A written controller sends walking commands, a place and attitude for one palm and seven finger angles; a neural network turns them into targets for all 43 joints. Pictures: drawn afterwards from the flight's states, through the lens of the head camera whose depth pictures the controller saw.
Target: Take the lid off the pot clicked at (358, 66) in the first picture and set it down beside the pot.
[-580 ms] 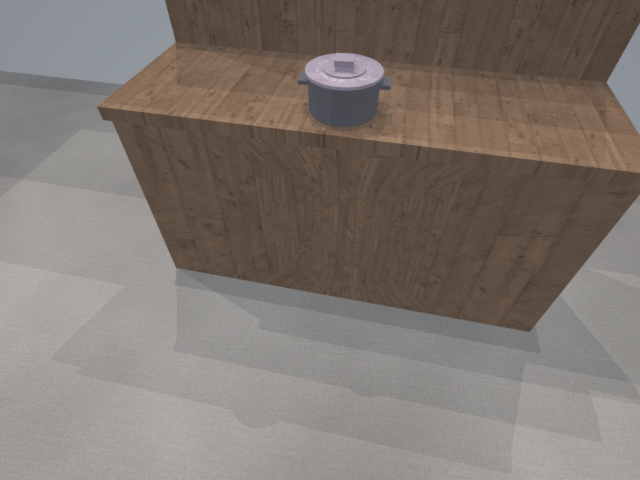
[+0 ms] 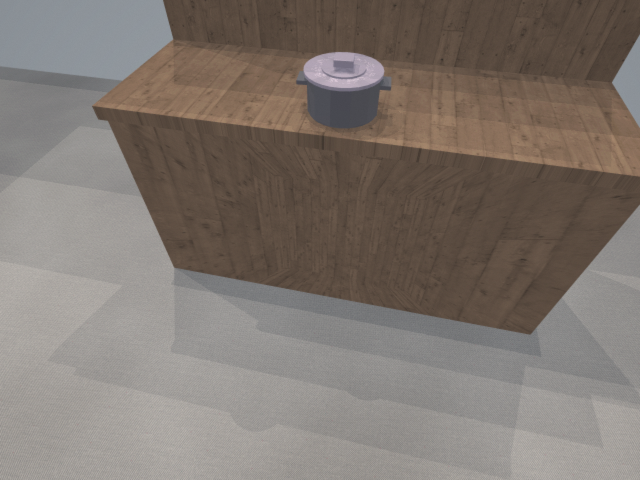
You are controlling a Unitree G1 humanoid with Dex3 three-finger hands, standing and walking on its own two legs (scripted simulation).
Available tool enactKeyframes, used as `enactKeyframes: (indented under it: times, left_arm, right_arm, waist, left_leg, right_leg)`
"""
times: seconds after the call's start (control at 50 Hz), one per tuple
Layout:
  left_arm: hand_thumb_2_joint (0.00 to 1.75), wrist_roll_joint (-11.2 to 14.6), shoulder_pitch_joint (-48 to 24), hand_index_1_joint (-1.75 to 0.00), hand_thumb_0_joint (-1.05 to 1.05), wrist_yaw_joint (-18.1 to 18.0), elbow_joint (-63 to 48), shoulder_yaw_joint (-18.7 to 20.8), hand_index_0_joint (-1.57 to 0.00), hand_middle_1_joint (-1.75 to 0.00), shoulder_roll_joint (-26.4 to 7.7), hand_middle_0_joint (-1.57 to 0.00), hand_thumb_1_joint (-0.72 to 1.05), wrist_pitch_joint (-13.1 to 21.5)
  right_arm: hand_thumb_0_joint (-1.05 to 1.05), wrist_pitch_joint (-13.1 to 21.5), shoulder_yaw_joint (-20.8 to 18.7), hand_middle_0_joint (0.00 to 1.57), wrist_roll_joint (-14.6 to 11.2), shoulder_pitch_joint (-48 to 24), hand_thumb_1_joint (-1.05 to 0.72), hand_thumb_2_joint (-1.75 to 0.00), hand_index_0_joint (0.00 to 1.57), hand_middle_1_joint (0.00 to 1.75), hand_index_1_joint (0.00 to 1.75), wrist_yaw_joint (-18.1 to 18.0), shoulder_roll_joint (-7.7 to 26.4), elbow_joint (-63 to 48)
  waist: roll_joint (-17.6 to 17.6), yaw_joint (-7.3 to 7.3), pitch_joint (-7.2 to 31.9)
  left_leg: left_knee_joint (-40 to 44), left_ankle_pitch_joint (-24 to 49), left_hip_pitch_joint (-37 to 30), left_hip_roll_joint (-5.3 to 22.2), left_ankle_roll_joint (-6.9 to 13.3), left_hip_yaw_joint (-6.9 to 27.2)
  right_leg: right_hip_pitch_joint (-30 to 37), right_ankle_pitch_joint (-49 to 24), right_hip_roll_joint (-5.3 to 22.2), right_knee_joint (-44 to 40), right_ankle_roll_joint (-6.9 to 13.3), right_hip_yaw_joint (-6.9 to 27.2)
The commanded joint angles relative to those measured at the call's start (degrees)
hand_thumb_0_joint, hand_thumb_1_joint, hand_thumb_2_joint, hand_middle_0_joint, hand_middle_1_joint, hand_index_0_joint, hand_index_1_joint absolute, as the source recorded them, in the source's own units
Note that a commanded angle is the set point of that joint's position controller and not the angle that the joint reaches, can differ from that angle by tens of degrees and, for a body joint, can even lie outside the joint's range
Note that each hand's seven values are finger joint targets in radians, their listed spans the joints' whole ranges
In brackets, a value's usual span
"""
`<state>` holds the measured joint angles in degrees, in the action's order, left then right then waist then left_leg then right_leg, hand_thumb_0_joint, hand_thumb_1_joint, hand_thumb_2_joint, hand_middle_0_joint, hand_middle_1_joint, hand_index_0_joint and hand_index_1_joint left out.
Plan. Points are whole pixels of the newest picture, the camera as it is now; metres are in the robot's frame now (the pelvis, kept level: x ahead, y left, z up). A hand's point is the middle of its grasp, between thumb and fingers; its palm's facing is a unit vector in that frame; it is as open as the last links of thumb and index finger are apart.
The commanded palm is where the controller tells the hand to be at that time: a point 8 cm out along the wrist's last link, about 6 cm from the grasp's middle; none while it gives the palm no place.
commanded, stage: look at it before walking up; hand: left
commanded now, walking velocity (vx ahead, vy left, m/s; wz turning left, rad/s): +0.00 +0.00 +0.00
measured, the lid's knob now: (344, 60) +0.98 +0.00 +0.08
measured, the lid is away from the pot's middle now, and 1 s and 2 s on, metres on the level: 0.00 0.00 0.00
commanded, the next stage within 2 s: turn to face it in 0.06 s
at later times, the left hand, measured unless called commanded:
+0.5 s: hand out of the picture +0.07 +0.22 -0.17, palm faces -0.05 -0.96 -0.29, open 7.3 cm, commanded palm none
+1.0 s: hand out of the picture +0.07 +0.16 -0.18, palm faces -0.02 -0.98 -0.22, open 7.3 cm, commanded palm none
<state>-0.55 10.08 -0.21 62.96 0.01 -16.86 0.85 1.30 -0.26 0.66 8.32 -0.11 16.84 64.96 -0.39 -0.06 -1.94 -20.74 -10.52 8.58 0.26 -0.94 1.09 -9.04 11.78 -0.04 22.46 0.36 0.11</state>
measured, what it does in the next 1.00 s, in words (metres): lifts its left foot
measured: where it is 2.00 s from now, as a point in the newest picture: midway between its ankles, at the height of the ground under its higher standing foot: (342, 415)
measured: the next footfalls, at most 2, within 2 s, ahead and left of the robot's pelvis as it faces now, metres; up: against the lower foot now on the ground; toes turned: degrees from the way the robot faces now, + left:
left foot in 1.28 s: +0.32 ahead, +0.09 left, +0.00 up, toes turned -4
right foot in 1.74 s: +0.45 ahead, -0.17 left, +0.00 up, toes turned -16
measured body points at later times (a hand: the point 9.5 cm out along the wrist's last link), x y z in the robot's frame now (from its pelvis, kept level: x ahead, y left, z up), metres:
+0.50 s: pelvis +0.01 +0.00 +0.00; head +0.02 -0.01 +0.45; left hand +0.07 +0.27 -0.15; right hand +0.05 -0.27 -0.15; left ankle +0.01 +0.13 -0.75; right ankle +0.01 -0.11 -0.75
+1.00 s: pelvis +0.07 -0.02 -0.02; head +0.08 -0.04 +0.43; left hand +0.07 +0.21 -0.16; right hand -0.01 -0.25 -0.18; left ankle +0.01 +0.11 -0.70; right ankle +0.01 -0.11 -0.75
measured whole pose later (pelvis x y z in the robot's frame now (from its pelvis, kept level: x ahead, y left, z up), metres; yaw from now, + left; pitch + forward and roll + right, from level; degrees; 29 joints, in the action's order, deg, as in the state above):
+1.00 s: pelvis +0.07 -0.02 -0.02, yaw -6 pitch +0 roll +1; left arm -1.0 22.5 -0.1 59.9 2.9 -9.0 3.2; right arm 0.2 -2.8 1.4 22.5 -0.1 10.5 65.9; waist -1.2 -0.6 0.2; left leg -54.4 -27.8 18.6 2.6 0.8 -3.0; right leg -11.0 22.7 -1.7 33.5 2.5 -0.1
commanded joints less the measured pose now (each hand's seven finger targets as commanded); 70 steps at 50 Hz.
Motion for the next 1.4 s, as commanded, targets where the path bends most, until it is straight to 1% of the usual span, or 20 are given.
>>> enactKeyframes:
  times: [0.0,0.28,0.56,0.64,0.72,0.8,0.84,0.86,0.88,0.9,0.92,1.0,1.16,1.22,1.24,1.26,1.28,1.3,1.34,1.38]
  left_arm:
    - [0.90,-0.12,-0.74,-0.30,0.00,-0.86,-2.98,2.12,-0.20,-0.30,-10.58,-0.20,0.90,1.06]
    - [0.90,-0.09,-1.15,-0.30,0.00,-0.69,-3.32,2.60,-0.20,-0.30,-10.65,-0.20,0.90,0.90]
    - [0.90,-0.23,3.21,-0.30,0.00,-0.79,-5.63,2.89,-0.20,-0.30,-5.42,-0.20,0.90,-1.20]
    - [0.90,-0.56,5.14,-0.30,0.00,-0.17,-5.85,3.12,-0.20,-0.30,-4.05,-0.20,0.90,-1.30]
    - [0.90,-1.00,7.00,-0.30,0.00,0.45,-6.62,3.63,-0.20,-0.30,-2.15,-0.20,0.90,-1.11]
    - [0.90,-0.85,7.56,-0.30,0.00,1.03,-7.34,3.45,-0.20,-0.30,2.12,-0.20,0.90,0.29]
    - [0.90,-0.94,8.91,-0.30,0.00,1.26,-7.27,3.52,-0.20,-0.30,3.20,-0.20,0.90,0.92]
    - [0.90,-0.99,12.76,-0.30,0.00,1.17,-5.87,3.83,-0.20,-0.30,2.79,-0.20,0.90,1.23]
    - [0.90,-1.07,17.79,-0.30,0.00,0.72,-4.13,4.45,-0.20,-0.30,0.65,-0.20,0.90,1.83]
    - [0.90,-0.81,24.53,-0.30,0.00,-0.11,-1.99,5.85,-0.20,-0.30,-5.16,-0.20,0.90,2.29]
    - [0.90,-0.18,28.76,-0.30,0.00,-0.89,-0.78,5.75,-0.20,-0.30,-4.94,-0.20,0.90,2.49]
    - [0.90,-0.73,20.99,-0.30,0.00,-1.72,-2.53,4.61,-0.20,-0.30,0.71,-0.20,0.90,3.48]
    - [0.90,-0.93,19.83,-0.30,0.00,-1.60,-1.53,4.48,-0.20,-0.30,0.29,-0.20,0.90,3.90]
    - [0.90,-0.73,18.05,-0.30,0.00,-1.46,-1.32,4.85,-0.20,-0.30,-0.14,-0.20,0.90,3.70]
    - [0.90,-0.46,19.33,-0.30,0.00,-1.25,-1.35,4.77,-0.20,-0.30,1.14,-0.20,0.90,3.73]
    - [0.90,0.20,21.89,-0.30,0.00,-0.81,-2.08,4.50,-0.20,-0.30,4.08,-0.20,0.90,3.49]
    - [0.90,-0.01,20.92,-0.30,0.00,-0.72,-3.58,3.96,-0.20,-0.30,4.89,-0.20,0.90,3.65]
    - [0.90,-0.33,17.93,-0.30,0.00,-0.79,-5.11,4.04,-0.20,-0.30,4.14,-0.20,0.90,3.37]
    - [0.90,-0.76,12.98,-0.30,0.00,-0.18,-4.98,4.38,-0.20,-0.30,5.11,-0.20,0.90,3.11]
    - [0.90,-1.04,14.45,-0.30,0.00,0.56,-4.81,4.28,-0.20,-0.30,6.34,-0.20,0.90,1.85]
  right_arm:
    - [0.00,0.85,-1.55,0.20,-0.19,-0.63,-0.90,-0.90,0.20,0.30,0.30,-0.89,9.58,-3.12]
    - [0.00,0.96,-1.83,0.20,-0.07,-0.26,-0.90,-0.90,0.20,0.30,0.30,-1.32,9.88,-3.09]
    - [0.00,-0.29,-2.26,0.20,-0.06,4.67,-0.90,-0.90,0.20,0.30,0.30,-1.92,3.77,-4.85]
    - [0.00,-0.26,-2.53,0.20,0.51,6.58,-0.90,-0.90,0.20,0.30,0.30,-1.32,3.42,-4.61]
    - [0.00,-0.24,-3.29,0.20,0.82,9.21,-0.90,-0.90,0.20,0.30,0.30,-0.85,3.55,-4.62]
    - [0.00,0.91,-4.39,0.20,0.61,14.29,-0.90,-0.90,0.20,0.30,0.30,-0.99,4.57,-3.58]
    - [0.00,1.32,-4.35,0.20,0.56,13.63,-0.90,-0.90,0.20,0.30,0.30,-0.88,3.96,-3.97]
    - [0.00,1.31,-4.04,0.20,0.50,12.25,-0.90,-0.90,0.20,0.30,0.30,-0.81,2.75,-4.14]
    - [0.00,1.48,-3.39,0.20,0.21,10.49,-0.90,-0.90,0.20,0.30,0.30,-0.83,0.09,-5.02]
    - [0.00,1.76,-2.63,0.20,-0.02,7.31,-0.90,-0.90,0.20,0.30,0.30,-0.57,-3.37,-7.40]
    - [0.00,1.97,-3.04,0.20,0.51,2.14,-0.90,-0.90,0.20,0.30,0.30,-0.56,-1.02,-9.07]
    - [0.00,2.14,-3.29,0.20,0.50,4.28,-0.90,-0.90,0.20,0.30,0.30,-0.08,-3.66,-7.97]
    - [0.00,2.39,-2.82,0.20,-0.37,-1.15,-0.90,-0.90,0.20,0.30,0.30,1.31,-5.54,-11.26]
    - [0.00,3.19,-3.36,0.20,-0.03,9.70,-0.90,-0.90,0.20,0.30,0.30,0.22,-3.35,-7.96]
    - [0.00,3.44,-4.10,0.20,0.31,17.13,-0.90,-0.90,0.20,0.30,0.30,-0.51,-0.21,-5.85]
    - [0.00,3.80,-5.75,0.20,1.38,23.01,-0.90,-0.90,0.20,0.30,0.30,-1.07,6.36,-4.94]
    - [0.00,2.92,-5.72,0.20,0.65,24.27,-0.90,-0.90,0.20,0.30,0.30,-1.13,7.77,-4.89]
    - [0.00,2.32,-5.61,0.20,0.28,20.15,-0.90,-0.90,0.20,0.30,0.30,-1.03,7.08,-6.39]
    - [0.00,3.35,-3.63,0.20,0.47,12.37,-0.90,-0.90,0.20,0.30,0.30,-1.28,-0.71,-7.40]
    - [0.00,4.29,-2.62,0.20,0.30,9.96,-0.90,-0.90,0.20,0.30,0.30,-1.44,-3.20,-7.79]
  waist:
    - [0.34,0.04,2.31]
    - [0.36,0.21,2.31]
    - [0.87,0.34,1.43]
    - [-0.07,-0.02,-0.36]
    - [-2.22,-0.08,-6.11]
    - [-7.81,0.93,-6.20]
    - [-6.94,-0.16,-4.73]
    - [-3.90,-2.26,-4.35]
    - [4.68,-4.55,-4.43]
    - [19.57,-6.86,-6.23]
    - [16.60,-8.14,-8.04]
    - [3.26,-2.34,-5.34]
    - [9.05,-1.45,-3.76]
    - [7.62,3.89,0.43]
    - [2.87,6.40,5.92]
    - [-11.82,7.45,11.78]
    - [-16.39,6.34,12.54]
    - [-8.11,5.40,5.05]
    - [-5.10,2.21,-2.53]
    - [-4.02,-0.51,-3.12]
  left_leg:
    - [3.23,6.14,-0.76,5.84,1.72,5.22]
    - [2.05,7.31,-2.25,6.32,1.35,3.34]
    - [-3.38,1.80,0.20,6.85,0.95,-0.43]
    - [-0.64,-18.62,2.46,6.64,2.08,1.13]
    - [2.73,-30.95,5.48,8.86,4.69,5.24]
    - [7.59,-31.00,2.15,16.45,9.62,13.13]
    - [4.89,-25.35,4.03,15.52,9.16,9.47]
    - [-0.94,-23.44,9.35,12.06,7.14,4.80]
    - [-13.33,-19.62,17.89,5.97,4.20,-1.34]
    - [-29.52,-21.42,32.72,-0.26,1.54,-8.89]
    - [-39.29,-23.00,35.55,1.69,1.96,-3.56]
    - [-42.30,-13.32,33.31,5.34,1.15,-2.02]
    - [-20.26,-2.08,18.07,1.75,1.48,-7.61]
    - [-10.44,2.93,-0.44,-1.19,3.16,-8.25]
    - [-9.09,4.13,-12.16,2.34,4.49,-3.90]
    - [-5.42,6.89,-23.28,18.43,10.26,17.24]
    - [3.17,6.67,-21.22,25.10,14.68,28.95]
    - [5.75,-2.97,-12.17,25.77,17.62,30.16]
    - [7.74,-1.74,-0.50,19.63,14.60,19.65]
    - [8.50,5.11,5.20,15.11,12.11,9.56]
  right_leg:
    - [-0.72,-4.72,6.31,-4.60,0.90,5.87]
    - [-1.21,-9.67,5.96,-3.85,1.45,7.31]
    - [-6.70,-9.14,4.34,1.88,1.84,10.76]
    - [-9.24,16.39,2.18,0.35,2.60,11.38]
    - [-15.18,23.88,-0.28,4.66,3.12,9.11]
    - [-18.03,11.44,-1.62,17.35,2.36,0.45]
    - [-12.48,9.62,-0.36,12.72,1.87,-1.56]
    - [-4.87,9.21,-0.24,8.01,2.48,-0.22]
    - [2.70,14.18,4.35,1.44,5.19,11.03]
    - [10.94,14.48,16.57,-8.33,10.62,30.44]
    - [9.29,6.19,20.63,-11.18,12.60,36.66]
    - [7.93,-12.00,17.30,-7.15,13.94,21.88]
    - [2.93,-20.85,11.51,-7.69,8.56,9.22]
    - [-0.91,-27.34,8.68,5.89,6.09,4.54]
    - [-5.34,-22.20,6.71,17.46,4.93,3.41]
    - [-17.99,2.29,-0.51,36.54,2.16,-2.40]
    - [-23.53,20.07,-2.07,50.27,2.55,1.05]
    - [-26.13,19.32,1.27,55.42,3.23,2.65]
    - [-28.62,8.96,5.10,56.09,2.45,3.05]
    - [-24.30,5.17,5.99,51.11,1.22,2.14]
